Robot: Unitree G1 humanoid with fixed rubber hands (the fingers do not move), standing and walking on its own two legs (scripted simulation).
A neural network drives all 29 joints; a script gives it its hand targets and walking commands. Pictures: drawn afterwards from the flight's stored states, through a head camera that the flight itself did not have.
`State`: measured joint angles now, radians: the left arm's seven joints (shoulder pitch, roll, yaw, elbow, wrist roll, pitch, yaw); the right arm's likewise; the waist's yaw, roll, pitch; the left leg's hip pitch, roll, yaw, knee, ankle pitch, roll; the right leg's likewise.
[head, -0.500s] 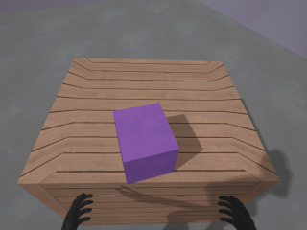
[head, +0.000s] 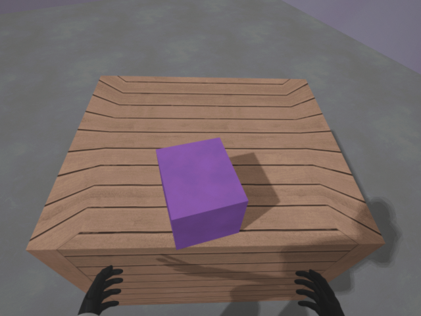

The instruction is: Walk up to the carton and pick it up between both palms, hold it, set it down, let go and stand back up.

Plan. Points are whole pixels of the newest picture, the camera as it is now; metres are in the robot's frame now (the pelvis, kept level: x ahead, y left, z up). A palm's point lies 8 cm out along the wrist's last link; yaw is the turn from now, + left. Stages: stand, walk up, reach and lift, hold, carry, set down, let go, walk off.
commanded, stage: set down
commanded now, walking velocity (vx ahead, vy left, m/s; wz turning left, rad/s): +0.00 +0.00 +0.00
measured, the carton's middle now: (198, 192) +0.40 +0.04 -0.06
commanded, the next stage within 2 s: let go in 0.38 s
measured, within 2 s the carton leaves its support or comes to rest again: neither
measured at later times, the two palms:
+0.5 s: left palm (93, 308) +0.15 +0.23 -0.09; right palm out of the picture +0.14 -0.22 -0.09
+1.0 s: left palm out of the picture +0.14 +0.25 -0.10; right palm out of the picture +0.12 -0.26 -0.10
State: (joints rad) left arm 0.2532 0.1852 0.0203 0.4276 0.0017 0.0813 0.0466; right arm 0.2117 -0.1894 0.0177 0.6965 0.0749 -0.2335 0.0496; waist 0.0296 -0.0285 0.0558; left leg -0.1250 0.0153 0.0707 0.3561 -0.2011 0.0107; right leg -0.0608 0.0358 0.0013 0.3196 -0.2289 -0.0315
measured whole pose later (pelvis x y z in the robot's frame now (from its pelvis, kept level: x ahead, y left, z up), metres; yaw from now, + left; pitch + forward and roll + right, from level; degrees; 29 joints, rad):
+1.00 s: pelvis +0.00 +0.00 -0.01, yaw +1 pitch -1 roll +0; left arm 0.16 0.25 0.02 0.69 0.03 0.01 0.01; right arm 0.16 -0.26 -0.01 0.85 -0.03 -0.09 0.00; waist 0.00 -0.02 0.04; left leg -0.18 0.02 0.05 0.44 -0.24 0.01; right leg -0.12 0.04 -0.02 0.41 -0.28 -0.03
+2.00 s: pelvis -0.02 +0.01 +0.00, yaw +2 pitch -3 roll +0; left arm 0.16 0.33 0.01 1.07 0.02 -0.03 0.01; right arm 0.15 -0.34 0.00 1.07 -0.01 -0.02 -0.01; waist 0.00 0.00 0.04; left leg -0.12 -0.02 0.03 0.34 -0.16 0.03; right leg -0.05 0.00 -0.03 0.31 -0.21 -0.01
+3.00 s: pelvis +0.00 +0.02 +0.00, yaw +2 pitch -2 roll +0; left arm 0.14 0.34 0.01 1.08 0.01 -0.02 0.01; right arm 0.11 -0.34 -0.01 1.10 -0.01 -0.02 -0.01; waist 0.00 -0.01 0.05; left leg -0.11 -0.03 0.03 0.31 -0.17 0.04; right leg -0.04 -0.01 -0.02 0.29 -0.21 0.00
